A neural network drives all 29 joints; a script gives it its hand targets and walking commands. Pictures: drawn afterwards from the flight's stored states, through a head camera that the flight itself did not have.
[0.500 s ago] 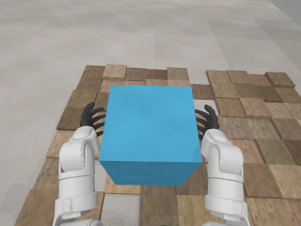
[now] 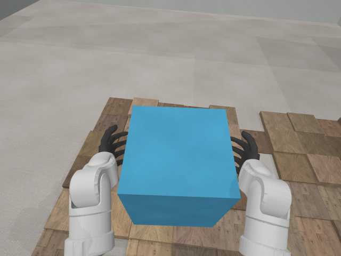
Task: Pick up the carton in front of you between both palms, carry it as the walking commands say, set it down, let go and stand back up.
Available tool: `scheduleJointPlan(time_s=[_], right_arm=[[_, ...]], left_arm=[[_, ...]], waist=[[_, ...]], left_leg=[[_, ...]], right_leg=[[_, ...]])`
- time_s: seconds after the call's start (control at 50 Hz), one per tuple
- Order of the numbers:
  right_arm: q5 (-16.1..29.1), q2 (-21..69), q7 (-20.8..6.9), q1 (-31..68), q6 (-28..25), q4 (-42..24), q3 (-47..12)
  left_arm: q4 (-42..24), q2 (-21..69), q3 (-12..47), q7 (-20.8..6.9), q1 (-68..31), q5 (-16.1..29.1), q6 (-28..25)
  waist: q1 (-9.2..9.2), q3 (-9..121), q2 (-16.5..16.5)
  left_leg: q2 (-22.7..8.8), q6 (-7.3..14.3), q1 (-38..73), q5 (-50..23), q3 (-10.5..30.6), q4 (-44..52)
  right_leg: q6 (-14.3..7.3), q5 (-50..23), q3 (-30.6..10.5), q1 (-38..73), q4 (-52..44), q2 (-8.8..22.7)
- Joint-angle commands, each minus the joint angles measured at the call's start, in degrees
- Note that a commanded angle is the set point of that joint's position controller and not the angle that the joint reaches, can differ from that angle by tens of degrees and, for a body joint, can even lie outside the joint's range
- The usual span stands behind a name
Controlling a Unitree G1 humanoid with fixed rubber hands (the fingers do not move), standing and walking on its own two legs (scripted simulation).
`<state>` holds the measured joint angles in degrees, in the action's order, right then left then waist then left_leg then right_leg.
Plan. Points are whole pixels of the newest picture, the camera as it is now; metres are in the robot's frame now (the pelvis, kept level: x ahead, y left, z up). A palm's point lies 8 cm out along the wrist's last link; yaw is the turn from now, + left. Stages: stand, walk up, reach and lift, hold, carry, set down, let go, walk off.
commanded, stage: carry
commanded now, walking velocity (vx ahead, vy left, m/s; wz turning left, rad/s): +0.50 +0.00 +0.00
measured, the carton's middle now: (175, 171) +0.32 +0.01 +0.04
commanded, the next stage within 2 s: none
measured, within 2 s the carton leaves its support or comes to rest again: neither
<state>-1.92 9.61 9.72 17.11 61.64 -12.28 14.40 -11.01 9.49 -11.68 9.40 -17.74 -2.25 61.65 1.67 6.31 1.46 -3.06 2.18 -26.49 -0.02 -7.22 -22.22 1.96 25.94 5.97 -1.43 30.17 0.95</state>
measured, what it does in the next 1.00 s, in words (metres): walks ahead: right foot 0.03 m higher, then left foot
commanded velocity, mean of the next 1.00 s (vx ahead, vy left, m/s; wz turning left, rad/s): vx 0.50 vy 0.00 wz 0.00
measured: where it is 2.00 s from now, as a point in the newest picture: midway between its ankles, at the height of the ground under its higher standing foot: (164, 120)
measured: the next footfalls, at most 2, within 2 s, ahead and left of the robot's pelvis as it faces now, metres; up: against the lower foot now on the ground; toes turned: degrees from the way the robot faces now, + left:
right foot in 0.44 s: +0.52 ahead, -0.08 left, +0.03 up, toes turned -8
left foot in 0.90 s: +0.74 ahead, +0.15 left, +0.01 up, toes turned +6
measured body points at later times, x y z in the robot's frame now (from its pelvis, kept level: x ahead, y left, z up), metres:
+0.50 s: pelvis +0.35 +0.01 -0.01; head +0.33 +0.01 +0.44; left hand +0.63 +0.18 +0.06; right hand +0.63 -0.13 +0.06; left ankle +0.14 +0.09 -0.69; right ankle +0.48 -0.07 -0.70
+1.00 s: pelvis +0.65 +0.07 +0.01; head +0.67 +0.10 +0.46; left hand +1.03 +0.24 +0.14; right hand +1.02 -0.08 +0.15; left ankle +0.70 +0.15 -0.72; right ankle +0.53 -0.06 -0.63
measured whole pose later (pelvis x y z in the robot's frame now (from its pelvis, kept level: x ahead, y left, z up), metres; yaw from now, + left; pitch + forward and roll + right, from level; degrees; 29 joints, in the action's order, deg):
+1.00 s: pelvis +0.65 +0.07 +0.01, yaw +0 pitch +5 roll -2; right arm -0.4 6.5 13.8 37.1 60.8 2.4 18.8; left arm 1.5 3.6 -18.0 14.8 -37.5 -0.7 63.0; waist -1.8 4.1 -0.3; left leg -1.7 4.0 -25.7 13.4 -6.2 -34.0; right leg -1.6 28.5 1.7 -24.5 66.2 0.5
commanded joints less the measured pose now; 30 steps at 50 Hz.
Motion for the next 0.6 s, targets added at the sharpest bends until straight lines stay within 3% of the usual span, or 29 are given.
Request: scheduleJointPlan(time_s=[0.0, 0.02, 0.06, 0.08, 0.12, 0.2, 0.3, 0.34, 0.36, 0.38, 0.42, 0.44, 0.46, 0.48, 0.5, 0.52, 0.54, 0.58], right_arm=[[8.74, 41.63, -1.37, 20.52, 0.76, -4.88, -36.79], [9.31, 43.58, -1.57, 15.22, 0.34, -4.07, -36.82], [9.71, 47.09, -2.58, 11.55, -0.69, -7.68, -37.57], [9.78, 48.95, -3.17, 11.11, -1.28, -9.47, -38.48], [9.91, 50.75, -4.33, 9.57, -2.37, -11.33, -39.85], [10.56, 49.28, -5.95, 4.81, -3.97, -12.48, -42.45], [9.24, 42.45, -5.36, 4.20, -5.36, -11.56, -41.93], [8.89, 39.44, -4.21, 6.15, -5.86, -11.33, -41.11], [8.92, 37.94, -3.45, 7.56, -6.07, -11.23, -40.69], [8.88, 36.78, -2.64, 9.06, -6.29, -11.02, -40.29], [9.03, 33.88, -0.96, 11.04, -6.68, -10.56, -39.15], [9.08, 32.30, -0.12, 13.24, -6.96, -10.71, -38.63], [9.04, 31.34, 0.68, 16.21, -7.17, -11.12, -37.82], [8.56, 29.76, 1.32, 18.09, -7.42, -10.44, -36.82], [9.16, 29.75, 2.07, 19.63, -7.80, -8.97, -36.64], [9.02, 29.88, 2.56, 21.14, -8.11, -7.85, -34.86], [8.74, 29.44, 3.06, 22.69, -8.33, -6.51, -32.83], [7.58, 28.60, 3.66, 25.67, -8.00, -3.78, -30.27]], left_arm=[[-7.60, 45.03, 37.29, -1.07, -20.58, 10.33, 0.72], [-10.00, 44.21, 37.68, -1.32, -18.95, 10.57, 1.06], [-12.52, 47.97, 40.04, -2.05, -17.61, 11.70, 0.34], [-13.50, 49.50, 40.56, -2.59, -15.77, 11.99, -0.25], [-14.55, 51.11, 41.37, -3.58, -12.18, 11.74, -1.54], [-13.76, 49.96, 40.79, -4.14, -4.62, 8.49, -3.44], [-11.51, 43.89, 38.43, -3.35, -3.08, 5.81, -4.65], [-10.75, 41.16, 37.25, -2.43, -4.74, 5.51, -5.10], [-10.58, 39.64, 36.66, -1.82, -6.01, 5.63, -5.31], [-10.38, 38.34, 36.30, -1.18, -7.41, 5.95, -5.56], [-9.49, 35.98, 35.17, 0.14, -10.55, 6.93, -6.20], [-8.62, 34.79, 34.20, 0.74, -11.91, 7.28, -6.49], [-7.69, 32.94, 33.30, 1.36, -14.44, 7.62, -6.97], [-5.86, 32.29, 33.00, 1.83, -15.86, 8.30, -7.28], [-5.37, 31.72, 33.22, 2.07, -16.82, 9.60, -7.54], [-6.35, 31.80, 34.13, 2.29, -20.79, 11.25, -8.08], [-7.24, 32.04, 35.03, 2.48, -24.98, 12.37, -8.30], [-7.97, 32.17, 36.27, 2.68, -31.43, 13.93, -8.11]], waist=[[-3.02, 25.75, 13.58], [-3.04, 24.98, 16.57], [-2.95, 20.71, 4.64], [-2.89, 18.99, 2.66], [-2.77, 18.58, 4.21], [-2.86, 15.54, 6.46], [-3.02, 6.49, 4.85], [-3.07, 2.60, 4.65], [-2.83, 1.83, 6.21], [-2.28, 2.22, 7.15], [-0.34, 8.86, 8.06], [2.14, 13.73, 5.64], [2.80, 17.23, -7.31], [3.59, 19.54, -19.90], [2.58, 19.50, -13.33], [2.53, 18.32, -7.65], [2.05, 17.32, -2.90], [0.44, 16.66, -2.14]], left_leg=[[-18.11, 5.95, 51.02, -8.17, 22.87, -3.10], [-20.52, 9.70, 49.70, -3.43, 33.65, 2.57], [-16.98, 7.79, 42.97, -5.70, 25.68, 4.11], [-16.25, 6.79, 39.23, -9.36, 22.16, 5.17], [-14.46, 6.07, 35.49, -8.24, 17.11, 6.83], [-12.55, 6.54, 36.02, -6.76, 11.90, 9.45], [-10.29, 6.30, 33.57, -11.79, 7.23, 10.03], [-9.64, 6.30, 28.75, -12.46, 5.22, 11.94], [-9.25, 5.90, 27.11, -17.04, 3.56, 11.35], [-8.88, 5.27, 24.50, -26.10, 1.48, 8.40], [-6.81, 3.53, 21.28, -41.65, -3.86, -6.79], [-4.23, 2.26, 16.25, -37.01, -4.71, -18.44], [1.86, -0.46, -0.23, -18.28, -3.22, -39.49], [9.80, -0.88, -9.83, 22.86, 3.79, -58.06], [5.51, 1.45, -13.69, 24.50, 11.07, -64.94], [3.15, 2.50, -15.41, 24.40, 12.14, -65.09], [1.07, 3.38, -15.86, 24.51, 12.08, -61.99], [-1.08, 3.59, -12.40, 21.95, 11.63, -55.08]], right_leg=[[1.04, -7.01, -1.20, -28.47, 30.30, 0.80], [0.83, 2.83, -3.89, -36.68, 39.77, -2.07], [-1.14, -2.98, -6.28, -39.44, 38.30, 2.61], [-1.17, -5.36, -6.07, -38.27, 35.17, 4.38], [-1.28, -6.97, -4.27, -35.78, 30.46, 4.47], [-1.09, -10.85, -0.82, -40.02, 23.58, 4.00], [-1.73, -15.35, 2.92, -44.00, 17.77, 3.46], [-2.83, -15.13, 5.45, -39.47, 12.21, 2.04], [-3.76, -14.81, 7.76, -36.15, 11.36, 0.52], [-4.88, -15.65, 8.72, -30.39, 10.57, -1.07], [-6.51, -14.67, 11.94, -13.77, 7.81, -5.93], [-7.91, -13.31, 8.96, -2.27, 4.51, -5.84], [-15.43, 0.97, -19.06, 8.67, -4.32, 8.90], [-21.93, -8.47, -41.17, 10.67, -13.53, 18.98], [-22.36, -12.66, -38.09, 9.82, -9.66, 18.92], [-21.90, -16.29, -34.60, 6.04, -6.72, 18.53], [-20.01, -15.76, -31.23, 1.66, -6.56, 18.21], [-16.89, -10.15, -24.42, -5.69, -10.02, 16.87]])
